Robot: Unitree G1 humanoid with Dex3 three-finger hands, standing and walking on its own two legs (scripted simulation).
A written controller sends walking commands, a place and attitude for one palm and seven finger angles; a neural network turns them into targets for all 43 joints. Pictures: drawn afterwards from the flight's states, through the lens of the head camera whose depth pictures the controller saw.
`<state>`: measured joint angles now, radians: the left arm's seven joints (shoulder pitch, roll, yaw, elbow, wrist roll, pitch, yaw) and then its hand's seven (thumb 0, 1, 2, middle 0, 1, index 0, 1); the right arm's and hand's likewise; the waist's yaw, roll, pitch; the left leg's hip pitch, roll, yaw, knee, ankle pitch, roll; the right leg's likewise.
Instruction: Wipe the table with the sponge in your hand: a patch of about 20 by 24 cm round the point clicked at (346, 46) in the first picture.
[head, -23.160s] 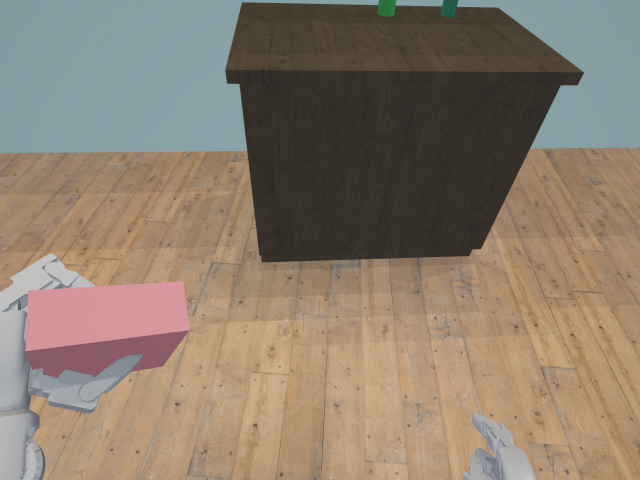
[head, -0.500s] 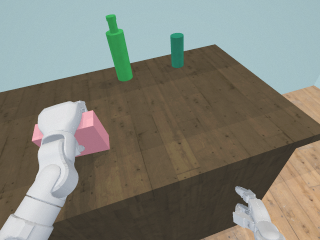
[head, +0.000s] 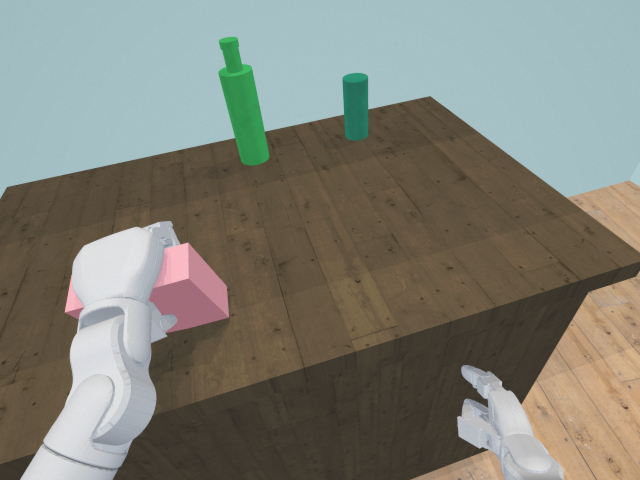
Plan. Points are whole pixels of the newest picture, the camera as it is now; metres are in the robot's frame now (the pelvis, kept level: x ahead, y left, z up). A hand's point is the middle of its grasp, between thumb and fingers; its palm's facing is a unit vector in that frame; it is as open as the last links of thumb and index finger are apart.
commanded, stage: slide across to the third lane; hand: left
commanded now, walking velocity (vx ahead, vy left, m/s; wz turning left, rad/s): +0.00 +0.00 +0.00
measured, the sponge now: (163, 303) +0.28 +0.24 +0.11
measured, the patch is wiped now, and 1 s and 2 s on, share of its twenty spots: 0.75 0.95 1.00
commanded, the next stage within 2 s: wipe forward along the third lane in 0.70 s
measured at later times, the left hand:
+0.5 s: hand (181, 285) +0.27 +0.20 +0.16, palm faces +0.17 -0.12 -0.98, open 8.8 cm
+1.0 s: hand (226, 267) +0.30 +0.16 +0.16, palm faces +0.15 -0.15 -0.98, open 8.9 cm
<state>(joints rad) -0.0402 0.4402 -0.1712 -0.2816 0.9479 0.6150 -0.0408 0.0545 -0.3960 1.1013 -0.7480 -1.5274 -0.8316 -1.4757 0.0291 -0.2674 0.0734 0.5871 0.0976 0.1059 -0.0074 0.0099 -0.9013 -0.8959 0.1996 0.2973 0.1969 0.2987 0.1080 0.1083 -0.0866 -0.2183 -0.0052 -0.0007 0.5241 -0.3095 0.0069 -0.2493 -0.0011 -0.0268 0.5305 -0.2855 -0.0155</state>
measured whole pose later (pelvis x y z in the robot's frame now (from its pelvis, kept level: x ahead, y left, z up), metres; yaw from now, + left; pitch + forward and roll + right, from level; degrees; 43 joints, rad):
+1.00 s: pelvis -0.02 -0.03 +0.00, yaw +0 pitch -2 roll +1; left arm -0.33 0.36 -0.34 -0.01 0.90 0.63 -0.05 -0.02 -0.44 1.11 -0.81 -1.48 -0.88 -1.38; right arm 0.00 -0.26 0.07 0.66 0.09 0.07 -0.04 0.01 -0.90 -0.90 0.20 0.30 0.20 0.30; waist 0.11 0.10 -0.07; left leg -0.16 0.02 -0.02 0.44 -0.24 -0.03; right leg -0.21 0.02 -0.04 0.49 -0.25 -0.06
